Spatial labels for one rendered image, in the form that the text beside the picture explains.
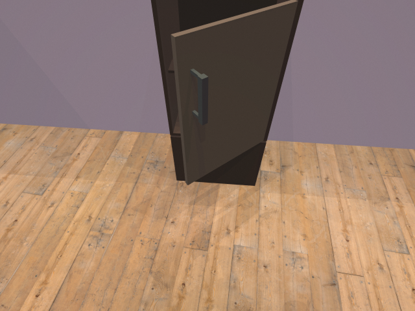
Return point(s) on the handle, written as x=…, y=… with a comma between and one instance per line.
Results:
x=202, y=114

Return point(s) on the cupboard door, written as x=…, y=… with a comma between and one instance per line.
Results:
x=242, y=57

